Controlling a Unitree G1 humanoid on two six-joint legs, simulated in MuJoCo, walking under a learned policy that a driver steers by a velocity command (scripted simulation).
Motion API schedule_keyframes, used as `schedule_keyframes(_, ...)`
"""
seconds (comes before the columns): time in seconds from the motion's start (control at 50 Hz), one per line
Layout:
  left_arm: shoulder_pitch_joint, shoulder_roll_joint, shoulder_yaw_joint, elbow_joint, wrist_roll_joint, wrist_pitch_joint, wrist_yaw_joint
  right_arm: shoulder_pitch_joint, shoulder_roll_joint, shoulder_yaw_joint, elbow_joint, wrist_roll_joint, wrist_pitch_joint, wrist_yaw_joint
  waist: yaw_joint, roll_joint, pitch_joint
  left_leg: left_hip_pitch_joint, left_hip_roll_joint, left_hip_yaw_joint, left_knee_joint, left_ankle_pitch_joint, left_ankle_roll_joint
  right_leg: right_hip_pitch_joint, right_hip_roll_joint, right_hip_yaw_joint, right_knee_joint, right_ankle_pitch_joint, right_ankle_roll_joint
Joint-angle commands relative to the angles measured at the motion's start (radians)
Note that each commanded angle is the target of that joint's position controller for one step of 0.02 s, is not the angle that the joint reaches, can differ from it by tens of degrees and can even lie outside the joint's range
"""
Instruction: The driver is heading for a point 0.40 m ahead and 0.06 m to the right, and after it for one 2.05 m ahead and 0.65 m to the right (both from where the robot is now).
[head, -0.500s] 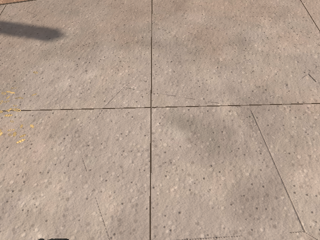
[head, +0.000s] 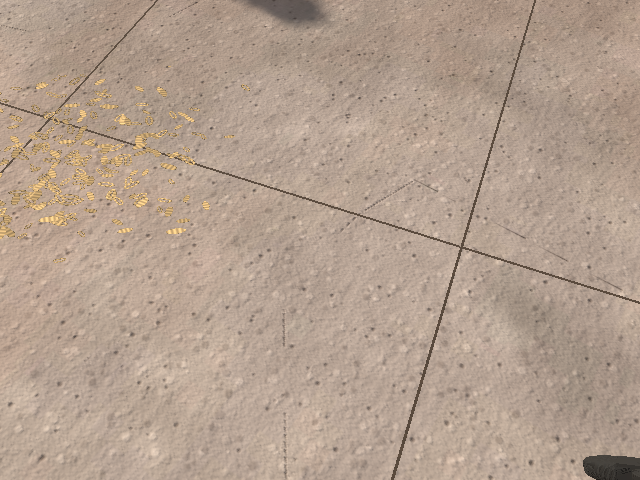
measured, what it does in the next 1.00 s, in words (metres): walks ahead: right foot, then left foot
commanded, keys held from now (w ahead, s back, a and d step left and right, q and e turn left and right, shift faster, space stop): q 0.20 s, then no key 0.28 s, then w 0.34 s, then no key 0.06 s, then e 0.12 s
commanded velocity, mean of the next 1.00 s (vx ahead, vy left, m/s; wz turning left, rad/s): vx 0.16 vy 0.00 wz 0.24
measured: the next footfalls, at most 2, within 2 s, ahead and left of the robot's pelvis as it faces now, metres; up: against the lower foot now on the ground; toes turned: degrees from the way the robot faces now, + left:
right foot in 0.34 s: +0.17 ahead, -0.16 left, +0.00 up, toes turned +14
left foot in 0.66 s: +0.07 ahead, +0.08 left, +0.00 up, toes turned +11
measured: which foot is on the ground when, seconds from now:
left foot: down 0.00-0.34, up 0.36-0.64, down 0.66-1.00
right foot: up 0.00-0.32, down 0.34-0.66, up 0.68-0.98, down 1.00-1.00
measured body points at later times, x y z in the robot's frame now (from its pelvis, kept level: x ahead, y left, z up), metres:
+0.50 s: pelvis +0.08 -0.05 +0.02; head +0.11 -0.07 +0.47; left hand +0.15 +0.24 -0.08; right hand +0.30 -0.29 -0.09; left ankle +0.04 +0.08 -0.66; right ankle +0.13 -0.17 -0.72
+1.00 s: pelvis +0.21 -0.04 +0.00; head +0.24 -0.04 +0.45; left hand +0.36 +0.24 -0.07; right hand +0.26 -0.33 -0.12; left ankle +0.04 +0.07 -0.72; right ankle +0.34 -0.12 -0.72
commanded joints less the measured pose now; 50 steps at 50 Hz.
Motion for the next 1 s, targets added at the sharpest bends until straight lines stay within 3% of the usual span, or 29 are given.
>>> schedule_keyframes(0.02, 0.047, 0.133, 0.032, -0.065, 0.009, 0.015, 0.017, 0.040, -0.145, -0.046, -0.066, -0.003, -0.001, -0.018, 0.001, 0.057, -0.223, 0.275, 0.262, -0.349, -0.218, 0.283, 0.201, -0.167, -0.047, 0.063, -0.026, 0.079, 0.008)
schedule_keyframes(0.06, 0.074, 0.106, 0.026, -0.056, 0.017, 0.024, 0.022, 0.019, -0.155, -0.051, -0.065, -0.018, 0.001, -0.026, 0.021, 0.080, -0.232, 0.190, 0.233, -0.310, -0.223, 0.350, 0.203, -0.103, -0.023, 0.044, -0.102, 0.107, 0.025)
schedule_keyframes(0.1, 0.054, 0.087, 0.020, -0.061, 0.020, 0.027, 0.028, 0.029, -0.163, -0.055, -0.055, -0.012, 0.005, -0.039, 0.014, 0.081, -0.251, 0.185, 0.221, -0.305, -0.210, 0.358, 0.200, -0.099, -0.007, 0.049, -0.192, 0.138, 0.041)
schedule_keyframes(0.2, -0.032, 0.074, 0.014, -0.089, 0.010, 0.037, 0.022, 0.018, -0.163, -0.056, -0.054, -0.003, 0.036, -0.061, -0.014, 0.126, -0.236, 0.152, 0.179, -0.367, -0.217, -0.005, 0.152, -0.055, 0.023, 0.073, -0.382, 0.240, 0.046)
schedule_keyframes(0.28, -0.032, 0.075, 0.016, -0.097, 0.006, 0.021, 0.007, 0.037, -0.133, -0.043, -0.041, -0.005, 0.044, -0.054, -0.031, 0.163, -0.233, 0.198, 0.196, -0.413, -0.151, 0.027, 0.133, 0.023, 0.024, 0.056, -0.540, 0.227, 0.020)
schedule_keyframes(0.32, 0.008, 0.065, 0.018, -0.091, 0.014, 0.010, -0.004, 0.042, -0.103, -0.028, -0.031, 0.004, 0.049, -0.054, 0.002, 0.151, -0.220, 0.179, 0.160, -0.405, -0.086, 0.031, 0.082, 0.156, 0.014, 0.038, -0.771, 0.370, -0.022)
schedule_keyframes(0.34, 0.012, 0.117, 0.028, -0.102, 0.034, 0.009, -0.002, 0.093, -0.064, -0.015, -0.021, -0.004, 0.047, -0.054, -0.019, 0.052, -0.215, 0.128, 0.098, -0.347, 0.012, -0.114, 0.019, 0.226, -0.119, 0.159, -0.855, 0.443, -0.070)
schedule_keyframes(0.36, -0.042, 0.200, 0.044, -0.114, 0.050, 0.017, 0.003, 0.164, -0.045, -0.012, -0.024, -0.007, 0.039, -0.052, -0.096, -0.211, -0.177, -0.001, -0.060, -0.174, 0.161, -0.396, -0.048, 0.260, -0.289, 0.353, -0.885, 0.643, -0.201)
schedule_keyframes(0.38, -0.022, 0.146, 0.036, -0.110, 0.061, 0.017, 0.003, 0.105, -0.117, -0.030, -0.034, -0.016, 0.028, -0.056, -0.035, -0.263, -0.178, -0.023, -0.034, -0.149, 0.329, -0.509, -0.094, 0.194, -0.374, 0.482, -0.924, 0.629, -0.321)
schedule_keyframes(0.4, -0.028, 0.128, 0.031, -0.116, 0.051, 0.014, 0.004, 0.076, -0.171, -0.051, -0.024, -0.004, 0.028, -0.059, -0.018, -0.188, -0.161, -0.032, -0.021, -0.166, 0.456, -0.484, -0.111, 0.190, -0.341, 0.445, -0.919, 0.601, -0.325)
schedule_keyframes(0.42, -0.050, 0.120, 0.031, -0.114, 0.033, 0.015, 0.007, 0.083, -0.159, -0.054, -0.004, 0.001, 0.038, -0.063, -0.028, -0.141, -0.151, -0.046, -0.018, -0.165, 0.516, -0.444, -0.128, 0.200, -0.290, 0.372, -0.899, 0.592, -0.289)
schedule_keyframes(0.46, -0.079, 0.082, 0.017, -0.111, 0.010, 0.017, 0.009, 0.104, -0.101, -0.041, 0.019, -0.004, 0.058, -0.066, -0.039, -0.128, -0.140, -0.030, 0.000, -0.165, 0.531, -0.389, -0.158, 0.211, -0.233, 0.273, -0.878, 0.630, -0.249)
schedule_keyframes(0.5, -0.073, 0.051, 0.008, -0.098, 0.011, 0.027, 0.007, 0.104, -0.033, -0.015, 0.026, -0.003, 0.058, -0.060, -0.039, -0.145, -0.165, 0.048, 0.030, -0.084, 0.354, -0.340, -0.171, 0.223, -0.162, 0.180, -0.887, 0.533, -0.215)
schedule_keyframes(0.52, -0.053, 0.050, 0.008, -0.088, 0.009, 0.034, 0.006, 0.076, -0.004, -0.001, 0.024, -0.002, 0.054, -0.054, -0.014, -0.175, -0.168, 0.094, 0.041, -0.042, 0.244, -0.319, -0.169, 0.224, -0.136, 0.164, -0.907, 0.365, -0.204)
schedule_keyframes(0.56, 0.010, 0.118, 0.028, -0.072, 0.001, 0.049, 0.008, 0.019, -0.024, -0.002, 0.008, 0.008, 0.044, -0.044, 0.033, -0.236, -0.133, 0.136, 0.022, 0.018, 0.111, -0.345, -0.154, 0.217, -0.151, 0.215, -0.945, 0.134, -0.225)
schedule_keyframes(0.6, 0.030, 0.141, 0.033, -0.067, -0.011, 0.055, 0.010, 0.053, -0.047, -0.009, 0.031, 0.014, 0.027, -0.038, 0.016, -0.207, -0.109, 0.229, 0.015, 0.045, -0.082, -0.236, -0.108, 0.182, -0.166, 0.247, -0.950, 0.025, -0.229)
schedule_keyframes(0.64, 0.037, 0.116, 0.024, -0.060, -0.018, 0.044, 0.008, 0.110, -0.055, -0.011, 0.063, 0.009, 0.008, -0.039, -0.018, -0.156, -0.105, 0.396, 0.041, 0.013, -0.186, -0.167, -0.044, 0.077, -0.150, 0.235, -0.922, 0.019, -0.192)
schedule_keyframes(0.66, -0.003, 0.064, 0.007, -0.073, -0.007, 0.029, 0.002, 0.186, -0.073, -0.014, 0.080, 0.005, -0.001, -0.044, -0.056, -0.096, -0.133, 0.524, 0.128, -0.088, -0.197, -0.186, -0.005, -0.028, -0.112, 0.183, -0.814, 0.055, -0.149)
schedule_keyframes(0.68, -0.048, -0.011, -0.012, -0.114, 0.000, 0.005, -0.004, 0.260, -0.162, -0.040, 0.110, -0.007, -0.005, -0.044, -0.065, 0.139, -0.150, 0.573, 0.252, -0.304, -0.233, -0.377, 0.078, -0.172, 0.037, -0.028, -0.591, 0.096, -0.073)
schedule_keyframes(0.7, -0.125, 0.042, -0.002, -0.145, -0.007, -0.017, -0.005, 0.281, -0.187, -0.049, 0.110, -0.007, -0.013, -0.035, -0.117, 0.215, -0.068, 0.528, 0.382, -0.507, -0.352, -0.462, 0.173, -0.284, 0.036, -0.044, -0.477, 0.030, -0.052)
schedule_keyframes(0.72, -0.162, 0.092, 0.017, -0.158, -0.024, -0.029, -0.008, 0.286, -0.151, -0.038, 0.118, -0.015, -0.028, -0.038, -0.125, 0.197, 0.005, 0.523, 0.414, -0.552, -0.385, -0.457, 0.206, -0.376, -0.007, 0.004, -0.350, -0.004, -0.057)
schedule_keyframes(0.74, -0.136, 0.098, 0.025, -0.146, -0.031, -0.037, -0.014, 0.287, -0.126, -0.029, 0.123, -0.011, -0.041, -0.042, -0.107, 0.182, 0.017, 0.557, 0.400, -0.528, -0.386, -0.432, 0.201, -0.436, -0.027, 0.019, -0.274, 0.004, -0.065)
schedule_keyframes(0.76, -0.117, 0.090, 0.025, -0.140, -0.026, -0.043, -0.020, 0.280, -0.114, -0.026, 0.126, 0.002, -0.049, -0.044, -0.098, 0.171, 0.017, 0.601, 0.385, -0.488, -0.385, -0.383, 0.187, -0.489, -0.049, 0.026, -0.253, 0.057, -0.071)
schedule_keyframes(0.8, -0.137, 0.066, 0.019, -0.139, -0.017, -0.054, -0.037, 0.267, -0.100, -0.020, 0.128, 0.006, -0.050, -0.045, -0.093, 0.130, 0.010, 0.604, 0.339, -0.372, -0.398, -0.217, 0.150, -0.474, -0.067, 0.012, -0.320, 0.169, -0.071)
schedule_keyframes(0.86, -0.160, 0.002, -0.006, -0.141, -0.004, -0.057, -0.063, 0.223, -0.109, -0.021, 0.122, 0.003, -0.036, -0.045, -0.083, 0.140, -0.015, 0.448, 0.246, -0.174, -0.374, 0.092, 0.108, -0.222, -0.018, -0.060, -0.514, 0.315, -0.041)
schedule_keyframes(0.88, -0.167, 0.001, -0.007, -0.144, -0.003, -0.055, -0.067, 0.236, -0.122, -0.024, 0.129, 0.002, -0.030, -0.045, -0.086, 0.149, -0.029, 0.406, 0.235, -0.143, -0.352, 0.179, 0.097, -0.137, 0.005, -0.077, -0.556, 0.354, -0.034)
schedule_keyframes(0.94, -0.101, 0.051, 0.009, -0.131, -0.011, -0.036, -0.069, 0.226, -0.155, -0.035, 0.140, 0.010, -0.028, -0.050, -0.038, 0.153, -0.073, 0.362, 0.268, -0.106, -0.284, 0.283, 0.055, 0.032, 0.022, -0.058, -0.624, 0.473, -0.057)
schedule_keyframes(0.98, 0.008, 0.092, 0.032, -0.094, 0.001, -0.024, -0.058, 0.204, -0.139, -0.032, 0.139, 0.010, -0.036, -0.057, 0.026, 0.107, -0.134, 0.348, 0.227, -0.050, -0.128, 0.405, 0.006, 0.196, 0.060, -0.066, -0.679, 0.528, -0.098)
schedule_keyframes(1.0, 0.074, 0.126, 0.045, -0.083, 0.003, -0.020, -0.048, 0.218, -0.116, -0.025, 0.140, 0.001, -0.039, -0.061, 0.059, 0.062, -0.171, 0.299, 0.183, -0.001, 0.026, 0.371, -0.033, 0.306, 0.043, -0.040, -0.707, 0.621, -0.122)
